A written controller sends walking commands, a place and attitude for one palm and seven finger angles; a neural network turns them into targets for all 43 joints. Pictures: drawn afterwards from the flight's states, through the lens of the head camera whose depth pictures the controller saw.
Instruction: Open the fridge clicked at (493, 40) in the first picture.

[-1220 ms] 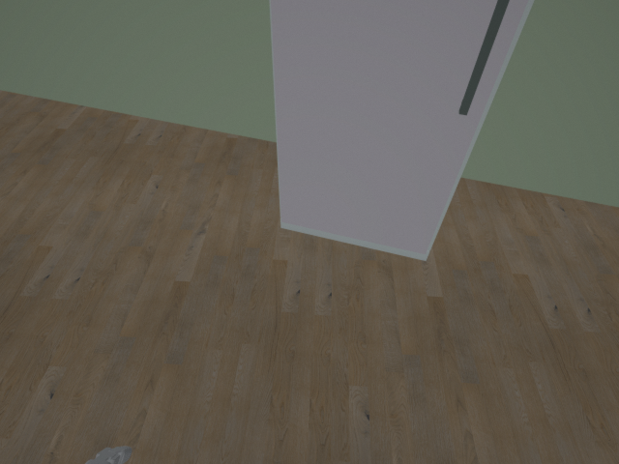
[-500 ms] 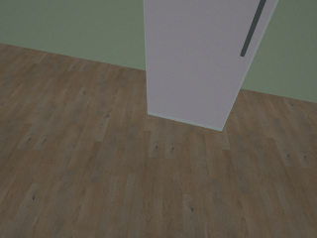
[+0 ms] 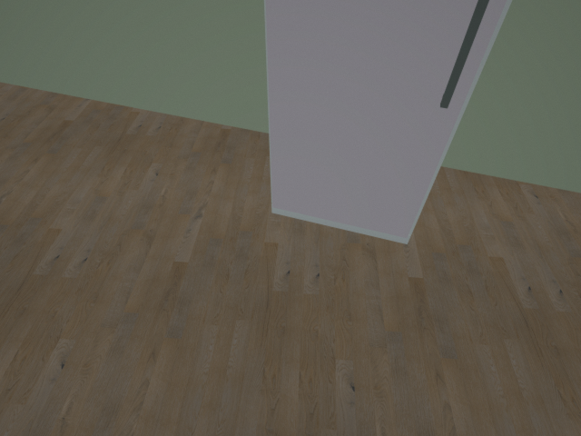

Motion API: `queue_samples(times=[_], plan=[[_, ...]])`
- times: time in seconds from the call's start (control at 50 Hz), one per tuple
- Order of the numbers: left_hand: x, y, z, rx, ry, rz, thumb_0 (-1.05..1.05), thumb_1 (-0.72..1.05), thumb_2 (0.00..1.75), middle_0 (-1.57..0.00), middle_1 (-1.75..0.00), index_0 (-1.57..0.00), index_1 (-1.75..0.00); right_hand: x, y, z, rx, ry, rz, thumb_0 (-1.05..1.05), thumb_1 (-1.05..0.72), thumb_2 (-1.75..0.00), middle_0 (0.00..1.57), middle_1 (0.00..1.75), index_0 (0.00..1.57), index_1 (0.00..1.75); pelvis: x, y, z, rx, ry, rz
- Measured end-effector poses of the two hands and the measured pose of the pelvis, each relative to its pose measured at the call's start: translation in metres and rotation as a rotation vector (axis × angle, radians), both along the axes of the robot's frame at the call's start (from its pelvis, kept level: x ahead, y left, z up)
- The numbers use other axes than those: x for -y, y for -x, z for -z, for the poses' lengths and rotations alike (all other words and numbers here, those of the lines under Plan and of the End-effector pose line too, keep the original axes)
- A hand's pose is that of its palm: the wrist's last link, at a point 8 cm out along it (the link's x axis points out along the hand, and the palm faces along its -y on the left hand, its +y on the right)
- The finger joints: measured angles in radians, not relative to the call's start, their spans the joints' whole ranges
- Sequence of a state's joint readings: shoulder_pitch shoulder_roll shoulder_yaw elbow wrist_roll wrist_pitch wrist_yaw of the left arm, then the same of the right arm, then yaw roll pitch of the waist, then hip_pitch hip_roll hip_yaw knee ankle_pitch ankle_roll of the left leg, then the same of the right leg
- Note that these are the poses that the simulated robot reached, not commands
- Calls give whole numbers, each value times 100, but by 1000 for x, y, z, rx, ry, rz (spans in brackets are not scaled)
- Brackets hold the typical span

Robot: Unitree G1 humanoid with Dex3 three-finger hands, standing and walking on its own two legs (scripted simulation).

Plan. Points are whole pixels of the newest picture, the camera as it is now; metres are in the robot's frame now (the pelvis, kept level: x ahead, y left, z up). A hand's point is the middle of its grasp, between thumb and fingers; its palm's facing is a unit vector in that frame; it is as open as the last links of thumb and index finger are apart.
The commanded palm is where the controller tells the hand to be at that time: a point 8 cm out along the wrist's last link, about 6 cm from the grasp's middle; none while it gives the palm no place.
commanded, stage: look at it before walking up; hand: right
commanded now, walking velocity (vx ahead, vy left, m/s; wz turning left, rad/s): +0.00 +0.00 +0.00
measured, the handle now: (469, 34) +1.00 -0.38 +0.14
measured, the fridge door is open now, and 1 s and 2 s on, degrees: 0 0 0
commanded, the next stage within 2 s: walk to a spot facing it in 0.22 s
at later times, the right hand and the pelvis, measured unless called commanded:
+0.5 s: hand out of the picture +0.06 -0.23 -0.17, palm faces -0.01 +0.96 -0.28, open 7.4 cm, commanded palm none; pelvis +0.02 -0.01 +0.00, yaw -1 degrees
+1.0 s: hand (415, 377) +0.27 -0.21 -0.19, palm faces -0.03 +0.99 -0.17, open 7.3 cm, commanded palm none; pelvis +0.18 -0.03 -0.02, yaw -2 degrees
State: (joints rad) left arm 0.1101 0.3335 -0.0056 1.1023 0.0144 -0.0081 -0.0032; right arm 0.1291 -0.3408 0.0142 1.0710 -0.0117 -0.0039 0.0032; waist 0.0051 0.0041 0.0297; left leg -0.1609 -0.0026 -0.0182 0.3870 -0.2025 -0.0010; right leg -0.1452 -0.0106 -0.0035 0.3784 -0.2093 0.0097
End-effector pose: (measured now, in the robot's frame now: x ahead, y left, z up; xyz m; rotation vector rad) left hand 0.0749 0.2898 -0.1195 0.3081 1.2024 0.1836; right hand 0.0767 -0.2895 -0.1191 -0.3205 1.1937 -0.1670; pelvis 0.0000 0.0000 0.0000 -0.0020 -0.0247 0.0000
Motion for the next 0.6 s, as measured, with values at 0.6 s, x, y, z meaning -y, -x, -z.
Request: queue_samples(times=[0.6], plan=[[57, 16, 21, -137, 65, -8, 1, 91, 90, -20, -30, -20, -30, -20, 48, 39, -130, -140, 135, 0, -90, -90, 20, 30, 20, 30, 23, -43, 12, -15, -35, 52]])
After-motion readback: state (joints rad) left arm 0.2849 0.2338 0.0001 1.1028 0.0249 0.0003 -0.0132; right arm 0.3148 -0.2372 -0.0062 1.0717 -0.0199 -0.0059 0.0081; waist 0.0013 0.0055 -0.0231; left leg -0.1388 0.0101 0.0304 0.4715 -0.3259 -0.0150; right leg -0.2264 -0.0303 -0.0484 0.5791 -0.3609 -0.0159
